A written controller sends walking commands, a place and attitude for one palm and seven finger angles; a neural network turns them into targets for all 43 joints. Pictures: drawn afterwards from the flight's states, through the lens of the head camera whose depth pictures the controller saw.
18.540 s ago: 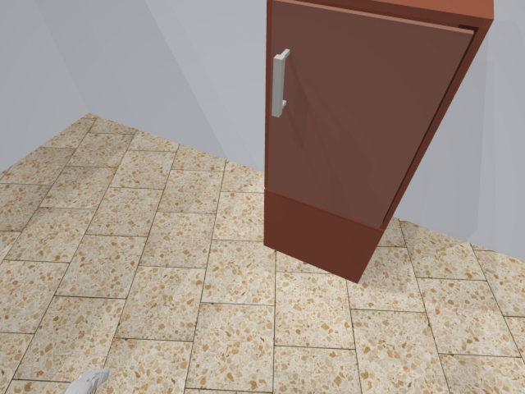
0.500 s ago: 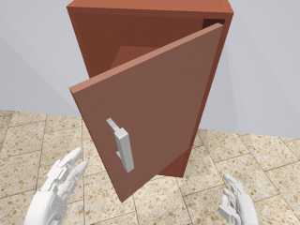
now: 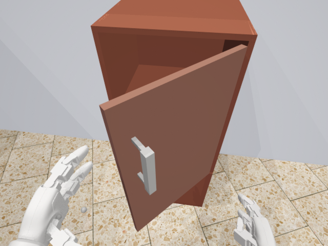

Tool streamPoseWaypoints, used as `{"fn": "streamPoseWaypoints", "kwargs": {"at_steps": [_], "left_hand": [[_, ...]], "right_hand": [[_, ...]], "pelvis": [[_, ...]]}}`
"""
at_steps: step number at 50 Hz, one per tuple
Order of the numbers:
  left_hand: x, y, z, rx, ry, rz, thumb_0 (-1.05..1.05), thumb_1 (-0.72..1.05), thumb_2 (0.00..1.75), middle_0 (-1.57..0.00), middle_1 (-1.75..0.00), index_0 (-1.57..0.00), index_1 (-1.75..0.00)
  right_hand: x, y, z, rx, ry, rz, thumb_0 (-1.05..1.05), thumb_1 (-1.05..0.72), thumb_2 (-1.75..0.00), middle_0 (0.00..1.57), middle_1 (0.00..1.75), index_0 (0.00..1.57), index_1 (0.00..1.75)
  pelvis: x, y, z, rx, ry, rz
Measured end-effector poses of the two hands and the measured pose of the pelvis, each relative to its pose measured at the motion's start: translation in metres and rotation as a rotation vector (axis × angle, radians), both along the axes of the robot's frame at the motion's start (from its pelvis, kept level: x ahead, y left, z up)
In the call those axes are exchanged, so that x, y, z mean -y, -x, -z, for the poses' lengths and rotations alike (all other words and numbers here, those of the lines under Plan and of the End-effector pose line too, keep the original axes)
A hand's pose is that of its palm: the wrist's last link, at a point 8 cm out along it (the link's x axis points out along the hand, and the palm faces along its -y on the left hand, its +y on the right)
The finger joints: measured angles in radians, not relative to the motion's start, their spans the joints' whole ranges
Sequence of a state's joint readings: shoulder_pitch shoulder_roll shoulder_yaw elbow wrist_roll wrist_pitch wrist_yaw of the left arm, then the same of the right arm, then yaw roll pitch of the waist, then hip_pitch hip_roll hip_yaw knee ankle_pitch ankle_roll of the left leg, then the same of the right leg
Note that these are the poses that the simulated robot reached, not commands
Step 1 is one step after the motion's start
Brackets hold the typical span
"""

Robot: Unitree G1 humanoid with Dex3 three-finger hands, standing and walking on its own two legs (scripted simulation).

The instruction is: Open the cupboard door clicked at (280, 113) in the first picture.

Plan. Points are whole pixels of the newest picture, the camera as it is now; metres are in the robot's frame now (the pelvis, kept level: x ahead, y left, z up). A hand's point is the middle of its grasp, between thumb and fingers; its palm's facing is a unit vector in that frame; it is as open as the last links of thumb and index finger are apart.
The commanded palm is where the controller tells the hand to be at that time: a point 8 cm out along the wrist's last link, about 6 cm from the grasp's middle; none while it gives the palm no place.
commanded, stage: draw the hand back to the body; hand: left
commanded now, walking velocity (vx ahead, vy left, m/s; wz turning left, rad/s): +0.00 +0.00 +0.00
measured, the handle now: (143, 166) +0.27 +0.08 +0.10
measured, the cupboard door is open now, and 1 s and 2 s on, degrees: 47 47 47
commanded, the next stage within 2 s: step back with the hand held close in 1.10 s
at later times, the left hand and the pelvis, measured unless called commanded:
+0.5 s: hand (52, 172) +0.19 +0.23 +0.17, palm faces +0.37 -0.83 -0.41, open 11.8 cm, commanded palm +0.14 +0.27 +0.19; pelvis +0.02 -0.01 +0.03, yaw +0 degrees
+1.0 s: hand (49, 161) +0.21 +0.23 +0.19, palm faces +0.42 -0.81 -0.40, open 7.6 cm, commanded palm +0.15 +0.27 +0.21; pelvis +0.02 -0.02 +0.04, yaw -1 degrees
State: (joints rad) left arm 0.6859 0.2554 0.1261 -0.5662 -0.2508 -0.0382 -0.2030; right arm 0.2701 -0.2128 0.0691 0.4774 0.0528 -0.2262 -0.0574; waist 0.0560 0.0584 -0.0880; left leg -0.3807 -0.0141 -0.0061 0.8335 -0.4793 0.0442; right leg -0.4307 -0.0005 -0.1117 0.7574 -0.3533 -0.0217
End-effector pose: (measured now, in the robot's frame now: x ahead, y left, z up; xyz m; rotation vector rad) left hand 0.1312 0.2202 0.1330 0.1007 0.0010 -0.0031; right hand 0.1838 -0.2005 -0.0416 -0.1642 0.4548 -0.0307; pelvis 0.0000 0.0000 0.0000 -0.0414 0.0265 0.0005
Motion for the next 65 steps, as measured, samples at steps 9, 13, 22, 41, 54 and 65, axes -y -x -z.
{"fn": "streamPoseWaypoints", "kwargs": {"at_steps": [9, 13, 22, 41, 54, 65], "left_hand": [[-0.025, -0.004, -0.026, 0.033, -0.221, -0.236, -0.01, -0.32, 0.38, -0.16, -0.3, -0.16, -0.3], [-0.028, -0.006, -0.032, 0.037, -0.253, -0.283, -0.01, -0.19, 0.43, -0.17, -0.3, -0.16, -0.3], [-0.042, -0.017, -0.05, 0.066, -0.334, -0.353, 0.0, 0.11, 0.56, -0.18, -0.3, -0.18, -0.31], [-0.059, -0.035, -0.082, 0.176, -0.375, -0.457, 0.01, 0.75, 0.84, -0.2, -0.3, -0.2, -0.31], [-0.051, -0.03, -0.072, 0.14, -0.354, -0.426, 0.02, 0.88, 0.89, -0.21, -0.3, -0.21, -0.31], [-0.06, -0.029, -0.083, 0.199, -0.386, -0.436, 0.02, 0.88, 0.9, -0.21, -0.3, -0.21, -0.31]], "right_hand": [[0.002, -0.002, -0.007, -0.033, 0.046, 0.001, 0.02, -0.9, -0.89, 0.21, 0.3, 0.2, 0.3], [0.004, -0.001, -0.004, -0.081, 0.053, 0.002, 0.02, -0.9, -0.89, 0.21, 0.3, 0.2, 0.3], [0.009, -0.007, 0.0, -0.145, 0.055, 0.003, 0.02, -0.9, -0.89, 0.21, 0.3, 0.2, 0.3], [0.03, -0.019, -0.002, -0.186, 0.058, 0.016, 0.02, -0.9, -0.89, 0.21, 0.3, 0.2, 0.3], [0.039, -0.005, 0.0, -0.209, 0.062, 0.044, 0.02, -0.9, -0.89, 0.21, 0.3, 0.2, 0.3], [0.035, 0.002, -0.002, -0.211, 0.054, 0.042, 0.02, -0.9, -0.89, 0.21, 0.3, 0.2, 0.3]], "pelvis": [[0.0, -0.004, -0.014, 0.041, -0.004, -0.003], [0.0, -0.008, -0.02, 0.054, -0.012, 0.0], [0.004, -0.016, -0.03, 0.082, -0.023, 0.002], [0.018, -0.02, -0.037, 0.104, -0.029, 0.008], [0.022, -0.015, -0.037, 0.114, -0.028, 0.015], [0.02, -0.006, -0.037, 0.099, -0.025, 0.004]]}}
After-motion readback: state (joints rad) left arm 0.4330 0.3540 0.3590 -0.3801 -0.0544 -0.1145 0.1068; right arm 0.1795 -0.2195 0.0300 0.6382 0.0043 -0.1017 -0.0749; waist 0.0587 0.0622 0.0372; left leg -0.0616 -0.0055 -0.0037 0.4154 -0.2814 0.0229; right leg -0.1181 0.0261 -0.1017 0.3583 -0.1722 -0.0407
